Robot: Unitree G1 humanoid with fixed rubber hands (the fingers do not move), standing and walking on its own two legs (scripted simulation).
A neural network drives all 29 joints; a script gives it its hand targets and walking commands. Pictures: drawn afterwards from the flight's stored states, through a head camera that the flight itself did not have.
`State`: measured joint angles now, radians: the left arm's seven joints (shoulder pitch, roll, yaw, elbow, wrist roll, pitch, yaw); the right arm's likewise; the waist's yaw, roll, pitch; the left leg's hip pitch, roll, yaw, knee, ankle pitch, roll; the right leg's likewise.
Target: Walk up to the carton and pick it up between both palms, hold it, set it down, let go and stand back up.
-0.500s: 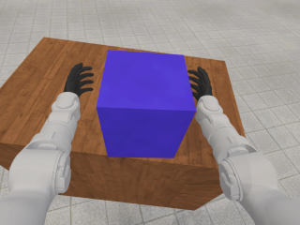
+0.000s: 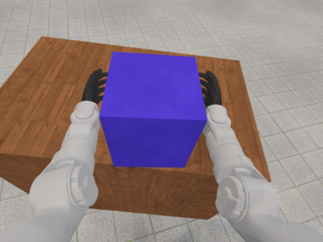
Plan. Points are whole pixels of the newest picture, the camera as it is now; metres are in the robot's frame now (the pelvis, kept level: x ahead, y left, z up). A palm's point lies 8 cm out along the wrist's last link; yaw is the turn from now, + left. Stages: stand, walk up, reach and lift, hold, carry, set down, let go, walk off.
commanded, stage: reach and lift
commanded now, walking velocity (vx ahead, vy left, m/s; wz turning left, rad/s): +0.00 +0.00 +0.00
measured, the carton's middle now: (151, 115) +0.44 +0.04 +0.03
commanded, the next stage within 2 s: none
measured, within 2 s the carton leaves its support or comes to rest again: leaves its support in 1.78 s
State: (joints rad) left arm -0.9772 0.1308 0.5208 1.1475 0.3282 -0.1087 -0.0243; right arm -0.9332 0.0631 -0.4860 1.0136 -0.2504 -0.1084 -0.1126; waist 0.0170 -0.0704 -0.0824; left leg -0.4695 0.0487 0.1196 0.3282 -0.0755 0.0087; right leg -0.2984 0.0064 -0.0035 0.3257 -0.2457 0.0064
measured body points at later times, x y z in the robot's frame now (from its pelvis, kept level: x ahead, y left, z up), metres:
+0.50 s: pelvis +0.00 -0.01 +0.00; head +0.07 +0.02 +0.45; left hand +0.44 +0.20 +0.08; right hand +0.44 -0.11 +0.10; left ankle +0.04 +0.12 -0.74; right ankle -0.07 -0.12 -0.74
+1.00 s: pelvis +0.00 -0.01 +0.00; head +0.06 +0.03 +0.45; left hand +0.44 +0.20 +0.08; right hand +0.44 -0.11 +0.10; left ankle +0.04 +0.12 -0.74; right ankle -0.07 -0.12 -0.74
